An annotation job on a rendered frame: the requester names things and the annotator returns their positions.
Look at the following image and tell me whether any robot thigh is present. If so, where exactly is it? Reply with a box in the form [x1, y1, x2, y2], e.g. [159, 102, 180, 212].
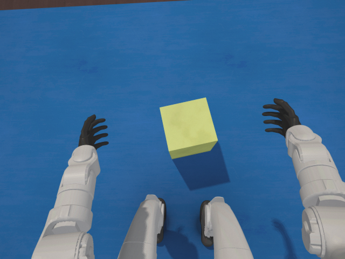
[118, 200, 164, 259]
[205, 202, 254, 259]

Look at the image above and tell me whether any left robot thigh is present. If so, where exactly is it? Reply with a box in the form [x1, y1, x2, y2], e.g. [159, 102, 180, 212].
[118, 200, 164, 259]

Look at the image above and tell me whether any right robot thigh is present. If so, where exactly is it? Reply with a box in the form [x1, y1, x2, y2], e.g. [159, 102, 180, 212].
[205, 202, 254, 259]

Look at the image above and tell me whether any left robot forearm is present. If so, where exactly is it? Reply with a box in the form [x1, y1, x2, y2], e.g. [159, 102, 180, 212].
[31, 145, 100, 259]

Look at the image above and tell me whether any carton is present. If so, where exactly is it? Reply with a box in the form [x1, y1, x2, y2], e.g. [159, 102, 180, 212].
[160, 98, 218, 159]

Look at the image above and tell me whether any left robot upper arm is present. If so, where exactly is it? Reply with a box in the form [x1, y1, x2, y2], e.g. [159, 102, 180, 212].
[33, 231, 95, 259]

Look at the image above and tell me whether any right robot upper arm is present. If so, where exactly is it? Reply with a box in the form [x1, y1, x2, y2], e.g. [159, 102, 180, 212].
[301, 206, 345, 259]

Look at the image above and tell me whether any right robot forearm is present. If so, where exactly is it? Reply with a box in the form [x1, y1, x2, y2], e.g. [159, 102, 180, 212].
[286, 125, 345, 208]

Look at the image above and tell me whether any left robot hand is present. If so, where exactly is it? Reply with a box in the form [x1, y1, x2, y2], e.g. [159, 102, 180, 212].
[78, 114, 109, 150]

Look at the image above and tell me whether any right robot hand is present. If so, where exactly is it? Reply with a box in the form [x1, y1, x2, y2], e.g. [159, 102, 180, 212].
[262, 98, 301, 138]

